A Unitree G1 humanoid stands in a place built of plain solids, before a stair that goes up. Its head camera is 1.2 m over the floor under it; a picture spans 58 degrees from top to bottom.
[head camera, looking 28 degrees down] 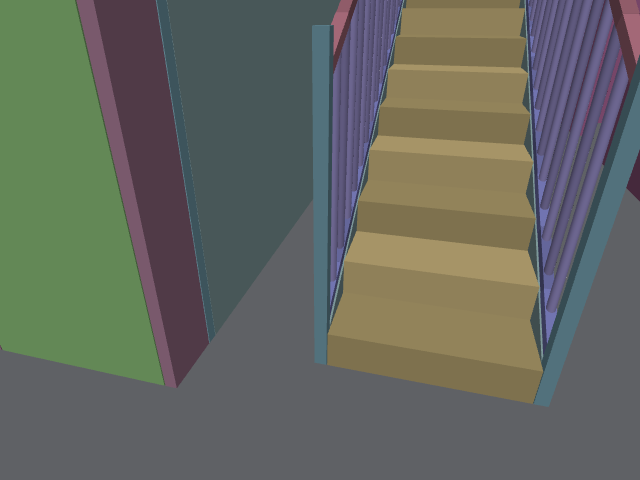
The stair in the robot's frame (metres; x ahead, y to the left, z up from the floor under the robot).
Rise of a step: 0.15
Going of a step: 0.28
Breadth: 0.73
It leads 15 degrees to the right of straight ahead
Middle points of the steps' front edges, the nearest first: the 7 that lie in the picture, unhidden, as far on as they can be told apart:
1.15 -0.38 0.15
1.41 -0.45 0.30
1.68 -0.52 0.45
1.95 -0.59 0.61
2.22 -0.66 0.76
2.49 -0.73 0.91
2.76 -0.80 1.06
